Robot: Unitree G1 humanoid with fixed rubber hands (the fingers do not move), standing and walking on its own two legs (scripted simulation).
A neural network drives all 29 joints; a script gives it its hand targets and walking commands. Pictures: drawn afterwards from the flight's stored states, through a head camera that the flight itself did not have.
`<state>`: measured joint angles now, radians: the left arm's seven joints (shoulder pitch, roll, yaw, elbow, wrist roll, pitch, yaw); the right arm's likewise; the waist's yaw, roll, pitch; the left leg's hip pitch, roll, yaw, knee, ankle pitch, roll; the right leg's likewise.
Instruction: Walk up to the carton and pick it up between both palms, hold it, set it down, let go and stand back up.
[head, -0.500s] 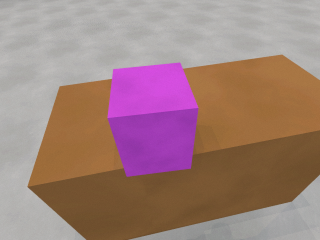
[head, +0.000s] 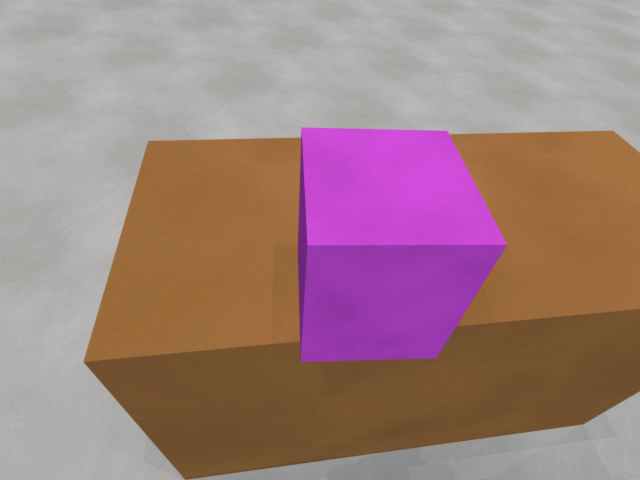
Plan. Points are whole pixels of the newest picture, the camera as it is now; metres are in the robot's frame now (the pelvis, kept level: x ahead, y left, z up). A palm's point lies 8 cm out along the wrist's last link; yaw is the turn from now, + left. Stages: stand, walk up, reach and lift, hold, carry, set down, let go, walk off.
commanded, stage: walk up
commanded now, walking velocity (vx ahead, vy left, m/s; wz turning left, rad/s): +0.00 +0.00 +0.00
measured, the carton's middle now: (372, 248) +0.42 -0.04 +0.07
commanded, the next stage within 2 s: stand in 0.42 s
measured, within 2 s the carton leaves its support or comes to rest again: neither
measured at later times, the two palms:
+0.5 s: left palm out of the picture -0.02 +0.21 -0.15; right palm out of the picture -0.01 -0.21 -0.15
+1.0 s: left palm out of the picture -0.03 +0.18 -0.15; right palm out of the picture -0.02 -0.22 -0.15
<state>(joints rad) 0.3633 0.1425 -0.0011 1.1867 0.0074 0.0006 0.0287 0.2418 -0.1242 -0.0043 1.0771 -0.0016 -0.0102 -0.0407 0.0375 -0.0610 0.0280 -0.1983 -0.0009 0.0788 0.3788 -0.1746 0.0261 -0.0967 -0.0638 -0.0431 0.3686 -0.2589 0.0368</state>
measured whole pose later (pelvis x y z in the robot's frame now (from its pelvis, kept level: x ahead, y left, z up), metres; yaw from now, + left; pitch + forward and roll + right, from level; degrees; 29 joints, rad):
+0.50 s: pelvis +0.01 +0.00 +0.00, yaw +1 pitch -1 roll +0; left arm 0.28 0.13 -0.01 1.20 0.01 0.00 0.04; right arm 0.32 -0.12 0.00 1.13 -0.01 -0.01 -0.03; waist -0.01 -0.01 0.04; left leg -0.17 -0.02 0.07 0.38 -0.19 0.03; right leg -0.05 -0.08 -0.05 0.36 -0.28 0.05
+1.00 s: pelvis +0.01 -0.02 +0.00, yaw +1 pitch -2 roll +0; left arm 0.32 0.10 -0.01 1.20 0.01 -0.02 0.04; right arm 0.32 -0.11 0.00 1.16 0.00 -0.01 -0.04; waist -0.01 0.00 0.04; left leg -0.17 0.02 0.05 0.41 -0.20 0.00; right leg -0.05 -0.04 -0.07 0.36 -0.29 0.02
